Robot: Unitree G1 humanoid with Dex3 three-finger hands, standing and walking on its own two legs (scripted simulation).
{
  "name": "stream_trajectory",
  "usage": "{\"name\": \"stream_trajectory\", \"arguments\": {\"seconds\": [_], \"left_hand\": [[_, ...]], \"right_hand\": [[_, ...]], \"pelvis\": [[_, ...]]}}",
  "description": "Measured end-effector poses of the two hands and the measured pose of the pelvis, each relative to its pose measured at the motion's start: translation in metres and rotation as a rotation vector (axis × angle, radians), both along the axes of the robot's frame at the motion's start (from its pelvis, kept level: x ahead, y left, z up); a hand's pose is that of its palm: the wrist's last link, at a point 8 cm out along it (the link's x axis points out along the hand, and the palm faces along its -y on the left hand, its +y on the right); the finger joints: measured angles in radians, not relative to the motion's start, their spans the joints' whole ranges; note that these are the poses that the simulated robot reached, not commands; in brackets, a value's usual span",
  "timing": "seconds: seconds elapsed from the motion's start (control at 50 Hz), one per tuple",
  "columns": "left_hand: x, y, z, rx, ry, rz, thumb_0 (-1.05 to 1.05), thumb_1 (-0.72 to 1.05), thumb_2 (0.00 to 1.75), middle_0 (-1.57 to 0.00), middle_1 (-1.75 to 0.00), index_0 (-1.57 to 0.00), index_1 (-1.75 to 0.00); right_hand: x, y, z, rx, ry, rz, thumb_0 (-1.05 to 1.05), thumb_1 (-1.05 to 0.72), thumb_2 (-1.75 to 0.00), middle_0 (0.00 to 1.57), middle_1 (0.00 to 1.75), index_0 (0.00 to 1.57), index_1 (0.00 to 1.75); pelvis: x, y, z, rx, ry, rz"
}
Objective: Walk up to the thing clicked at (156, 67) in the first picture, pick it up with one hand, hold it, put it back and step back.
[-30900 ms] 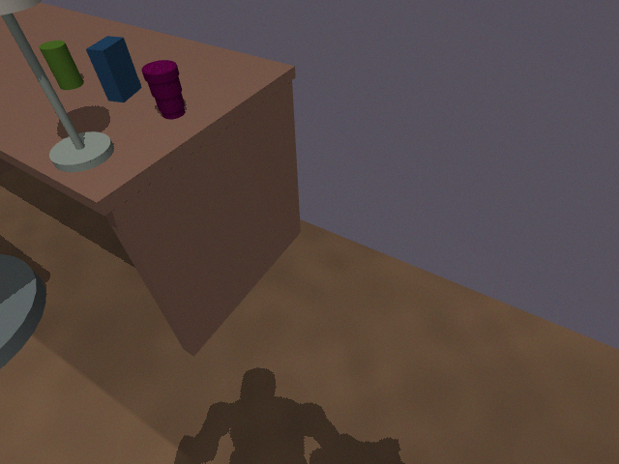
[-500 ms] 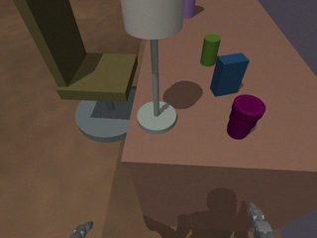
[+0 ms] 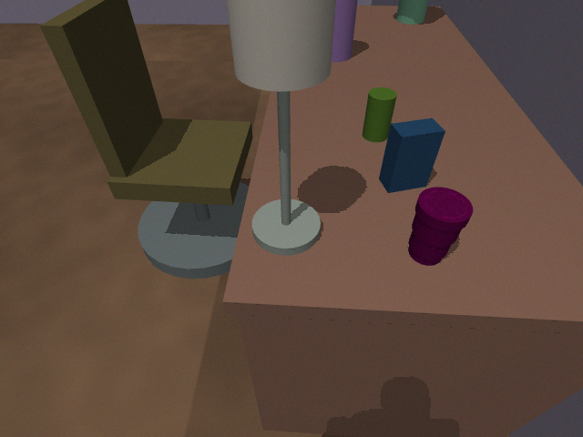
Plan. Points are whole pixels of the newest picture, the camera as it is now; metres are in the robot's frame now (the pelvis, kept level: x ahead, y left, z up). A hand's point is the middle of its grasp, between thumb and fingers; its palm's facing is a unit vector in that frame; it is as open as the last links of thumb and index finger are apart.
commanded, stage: home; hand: right
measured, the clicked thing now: (434, 230) +0.46 -0.22 +0.03
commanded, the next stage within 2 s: stand in 1.32 s
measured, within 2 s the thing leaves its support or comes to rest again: neither
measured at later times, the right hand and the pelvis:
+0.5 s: hand out of the picture +0.05 -0.25 -0.15, palm faces -0.05 +0.93 -0.36, open 17.2 cm; pelvis -0.02 +0.00 +0.00, yaw +0 degrees
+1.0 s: hand out of the picture +0.06 -0.24 -0.15, palm faces -0.05 +0.93 -0.36, open 17.3 cm; pelvis -0.01 +0.01 +0.00, yaw +0 degrees
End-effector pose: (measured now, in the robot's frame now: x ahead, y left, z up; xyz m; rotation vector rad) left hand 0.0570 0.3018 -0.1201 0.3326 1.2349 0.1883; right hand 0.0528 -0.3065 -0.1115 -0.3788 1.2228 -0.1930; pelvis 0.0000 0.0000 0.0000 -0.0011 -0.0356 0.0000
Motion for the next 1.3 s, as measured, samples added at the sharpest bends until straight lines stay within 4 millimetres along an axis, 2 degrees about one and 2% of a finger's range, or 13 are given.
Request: {"name": "stream_trajectory", "arguments": {"seconds": [0.26,0.68,0.82,1.08,1.3], "left_hand": [[-0.012,-0.008,-0.002,-0.018,0.006,0.015,0.01,0.9,0.9,-0.21,-0.3,-0.21,-0.3],[-0.026,0.002,-0.003,-0.013,0.045,0.034,0.01,0.9,0.9,-0.21,-0.3,-0.21,-0.3],[-0.021,0.003,-0.003,-0.011,0.053,0.029,0.01,0.9,0.9,-0.21,-0.3,-0.21,-0.3],[0.002,0.004,0.0,-0.014,0.008,0.02,0.01,0.9,0.9,-0.21,-0.3,-0.21,-0.3],[0.005,0.005,0.0,-0.011,0.008,0.017,0.01,0.9,0.9,-0.21,-0.3,-0.21,-0.3]], "right_hand": [[-0.005,0.011,-0.004,0.034,-0.001,0.002,-0.01,0.51,-0.07,0.06,0.06,0.07,0.06],[-0.012,0.013,-0.003,0.026,0.021,-0.01,-0.01,0.5,-0.08,0.06,0.06,0.07,0.06],[-0.009,0.016,-0.004,0.029,0.029,-0.017,-0.01,0.5,-0.08,0.06,0.06,0.07,0.06],[0.007,0.02,-0.003,0.029,-0.002,-0.013,-0.01,0.53,-0.06,0.06,0.06,0.06,0.05],[0.011,0.021,-0.003,0.031,-0.004,-0.018,-0.01,0.54,-0.05,0.06,0.06,0.06,0.05]], "pelvis": [[-0.01,-0.001,0.002,-0.002,-0.008,0.001],[-0.014,0.005,0.003,-0.003,0.002,0.003],[-0.01,0.008,0.003,-0.002,0.005,0.001],[-0.004,0.011,0.003,0.0,0.003,0.001],[-0.002,0.012,0.003,-0.001,0.006,0.001]]}}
